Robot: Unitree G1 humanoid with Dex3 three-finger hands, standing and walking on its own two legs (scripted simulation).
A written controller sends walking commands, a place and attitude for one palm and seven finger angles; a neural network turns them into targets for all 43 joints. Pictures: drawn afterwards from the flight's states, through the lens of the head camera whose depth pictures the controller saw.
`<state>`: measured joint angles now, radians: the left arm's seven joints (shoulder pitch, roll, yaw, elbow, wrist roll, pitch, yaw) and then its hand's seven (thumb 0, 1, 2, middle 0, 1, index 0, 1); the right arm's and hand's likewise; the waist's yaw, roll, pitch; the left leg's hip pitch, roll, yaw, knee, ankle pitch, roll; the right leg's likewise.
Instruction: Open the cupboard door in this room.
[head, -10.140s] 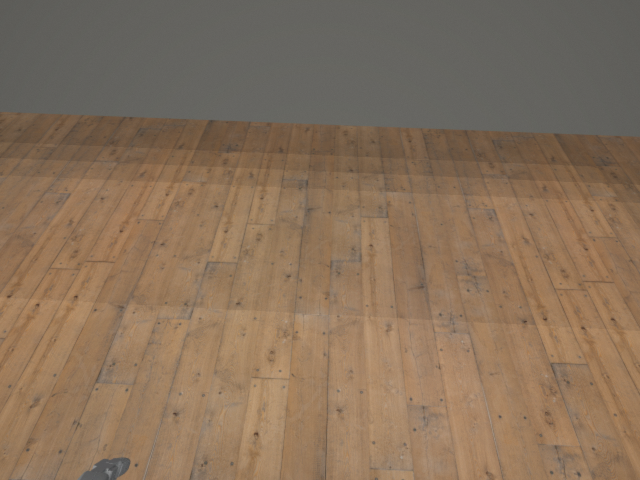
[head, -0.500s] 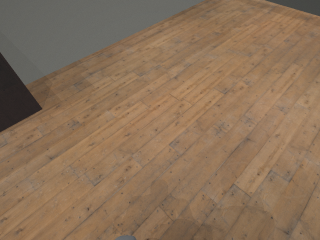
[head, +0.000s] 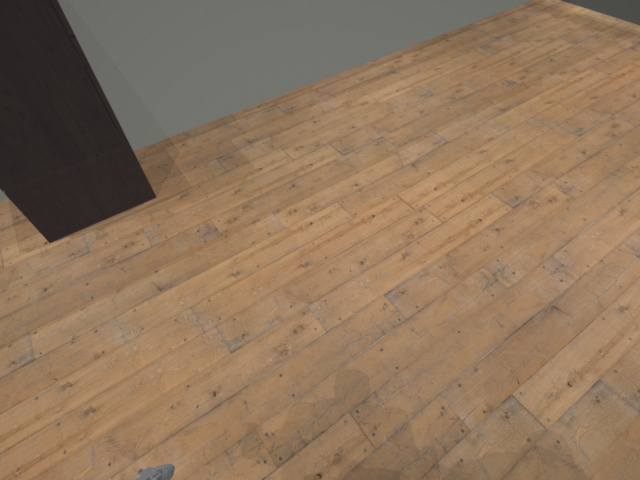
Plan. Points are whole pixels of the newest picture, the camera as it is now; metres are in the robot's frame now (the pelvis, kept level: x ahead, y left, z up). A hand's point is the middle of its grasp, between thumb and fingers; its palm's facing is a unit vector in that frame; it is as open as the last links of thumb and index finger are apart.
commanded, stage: turn or walk to find it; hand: left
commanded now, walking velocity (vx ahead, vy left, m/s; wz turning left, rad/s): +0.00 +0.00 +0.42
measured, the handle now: out of the picture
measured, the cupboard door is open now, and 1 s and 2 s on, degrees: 0 0 0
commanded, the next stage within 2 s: stand and wait in 0.28 s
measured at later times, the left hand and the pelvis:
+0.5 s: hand out of the picture -0.06 +0.24 -0.18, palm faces +0.26 -0.94 -0.23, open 7.4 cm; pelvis -0.03 +0.04 +0.00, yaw +11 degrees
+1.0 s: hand out of the picture -0.05 +0.20 -0.14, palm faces +0.39 -0.88 -0.27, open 7.4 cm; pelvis -0.07 -0.01 +0.01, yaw +23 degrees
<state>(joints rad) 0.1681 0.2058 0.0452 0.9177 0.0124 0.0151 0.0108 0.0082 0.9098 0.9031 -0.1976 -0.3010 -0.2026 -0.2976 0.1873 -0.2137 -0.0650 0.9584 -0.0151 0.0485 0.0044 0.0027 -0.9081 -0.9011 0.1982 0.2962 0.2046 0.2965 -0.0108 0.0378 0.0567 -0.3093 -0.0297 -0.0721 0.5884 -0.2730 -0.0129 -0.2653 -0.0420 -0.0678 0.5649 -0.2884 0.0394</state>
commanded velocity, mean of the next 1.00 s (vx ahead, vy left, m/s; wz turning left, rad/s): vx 0.00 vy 0.00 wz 0.38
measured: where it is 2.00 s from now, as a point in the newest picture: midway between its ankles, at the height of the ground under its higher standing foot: outside the picture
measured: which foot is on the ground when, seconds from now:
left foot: up 0.00-0.38, down 0.40-0.88, up 0.90-1.00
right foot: down 0.00-0.40, up 0.42-0.84, down 0.86-1.00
